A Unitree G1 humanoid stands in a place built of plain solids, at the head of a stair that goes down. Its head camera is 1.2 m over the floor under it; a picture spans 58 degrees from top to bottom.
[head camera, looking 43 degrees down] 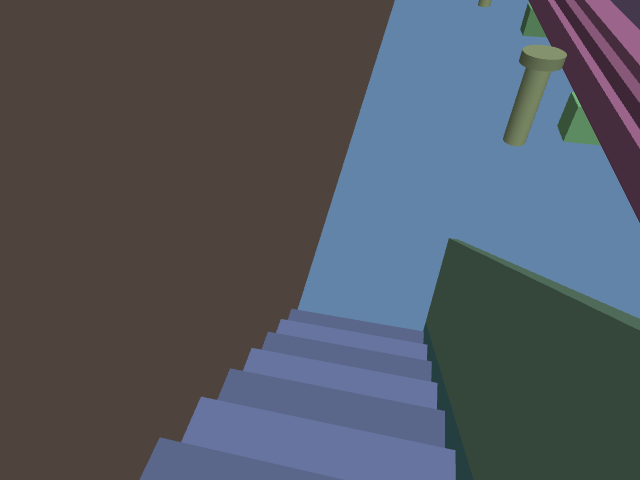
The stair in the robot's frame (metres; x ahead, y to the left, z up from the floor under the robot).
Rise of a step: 0.19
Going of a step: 0.24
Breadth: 0.96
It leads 12 degrees to the right of straight ahead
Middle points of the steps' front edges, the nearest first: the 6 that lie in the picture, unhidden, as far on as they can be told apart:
0.71 -0.01 -0.38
0.94 -0.06 -0.57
1.17 -0.11 -0.75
1.41 -0.16 -0.94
1.64 -0.21 -1.13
1.87 -0.26 -1.32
